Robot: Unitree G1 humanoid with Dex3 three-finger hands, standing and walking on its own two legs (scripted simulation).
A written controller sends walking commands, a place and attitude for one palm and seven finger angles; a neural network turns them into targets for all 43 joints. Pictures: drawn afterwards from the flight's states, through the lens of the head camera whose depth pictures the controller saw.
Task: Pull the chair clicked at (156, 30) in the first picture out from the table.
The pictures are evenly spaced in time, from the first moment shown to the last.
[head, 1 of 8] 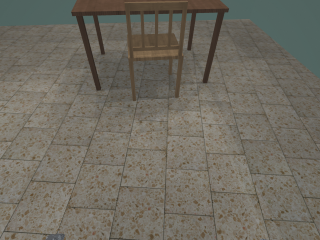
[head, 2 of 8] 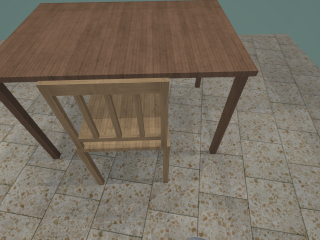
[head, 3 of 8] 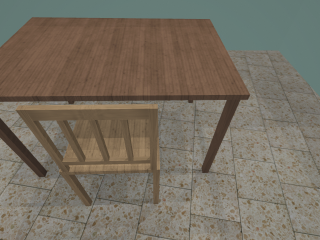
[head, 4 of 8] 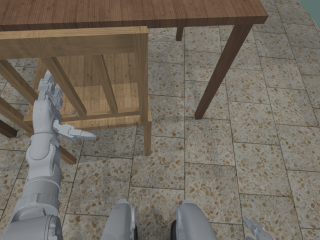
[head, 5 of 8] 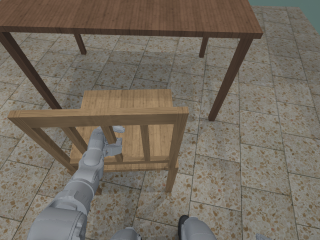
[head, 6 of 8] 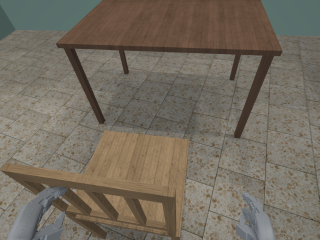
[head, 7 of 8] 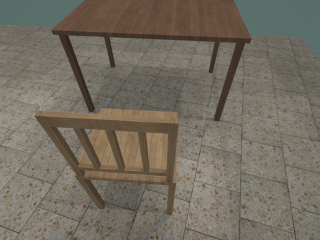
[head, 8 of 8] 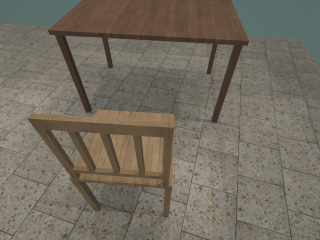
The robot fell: no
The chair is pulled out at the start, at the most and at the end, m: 0.00 0.61 0.60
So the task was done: yes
